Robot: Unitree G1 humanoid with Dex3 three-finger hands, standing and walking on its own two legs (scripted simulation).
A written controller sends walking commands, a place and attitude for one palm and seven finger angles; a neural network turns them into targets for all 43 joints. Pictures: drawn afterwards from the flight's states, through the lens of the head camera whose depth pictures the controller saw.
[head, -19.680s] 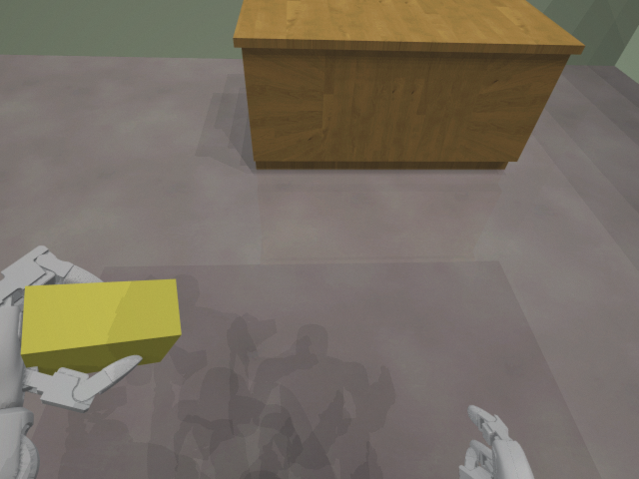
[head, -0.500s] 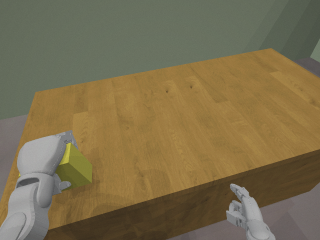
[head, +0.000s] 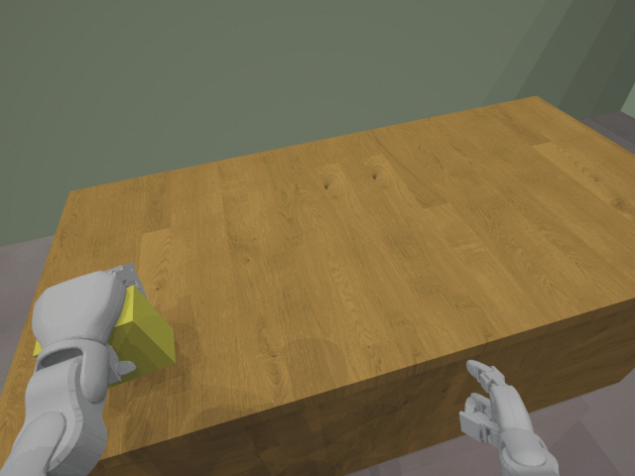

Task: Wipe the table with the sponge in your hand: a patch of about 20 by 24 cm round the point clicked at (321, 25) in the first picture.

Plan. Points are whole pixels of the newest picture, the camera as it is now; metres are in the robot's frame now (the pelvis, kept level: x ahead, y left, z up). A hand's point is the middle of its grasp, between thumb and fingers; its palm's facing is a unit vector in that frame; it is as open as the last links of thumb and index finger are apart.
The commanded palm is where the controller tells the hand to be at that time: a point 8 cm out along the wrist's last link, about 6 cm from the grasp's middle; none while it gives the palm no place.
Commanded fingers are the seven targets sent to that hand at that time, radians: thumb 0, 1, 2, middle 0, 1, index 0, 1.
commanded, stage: turn the palm down, sponge in hand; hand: left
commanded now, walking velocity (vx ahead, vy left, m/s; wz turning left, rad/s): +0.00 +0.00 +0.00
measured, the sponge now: (120, 347) +0.22 +0.31 +0.05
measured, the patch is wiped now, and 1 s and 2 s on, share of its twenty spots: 0.00 0.00 0.00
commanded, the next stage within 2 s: move the sponge above the wiping area in 0.02 s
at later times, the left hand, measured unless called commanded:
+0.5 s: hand (122, 345) +0.22 +0.29 +0.07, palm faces -0.01 -0.10 -0.99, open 9.7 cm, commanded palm +0.19 +0.28 +0.14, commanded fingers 0.00 0.10 1.30 -1.20 -1.60 -1.20 -1.60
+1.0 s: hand (135, 351) +0.22 +0.28 +0.05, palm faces -0.04 -0.12 -0.99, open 9.7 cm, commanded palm +0.19 +0.28 +0.13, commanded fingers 0.00 0.10 1.30 -1.20 -1.60 -1.20 -1.60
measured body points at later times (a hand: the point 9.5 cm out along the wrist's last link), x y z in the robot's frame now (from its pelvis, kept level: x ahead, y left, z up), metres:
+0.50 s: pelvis +0.00 -0.01 +0.00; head -0.01 -0.05 +0.45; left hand +0.21 +0.29 +0.13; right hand +0.25 -0.21 -0.08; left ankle +0.01 +0.11 -0.74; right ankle +0.01 -0.10 -0.74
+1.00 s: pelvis -0.01 +0.01 +0.00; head -0.02 -0.03 +0.45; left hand +0.22 +0.29 +0.11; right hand +0.25 -0.19 -0.08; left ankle +0.01 +0.11 -0.74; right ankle +0.01 -0.10 -0.74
